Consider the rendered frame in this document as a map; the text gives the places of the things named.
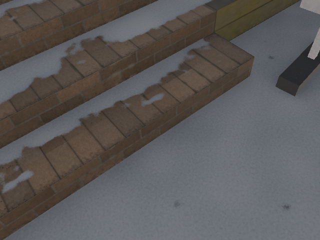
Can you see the stairs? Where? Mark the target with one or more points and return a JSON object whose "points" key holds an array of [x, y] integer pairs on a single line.
{"points": [[84, 84]]}

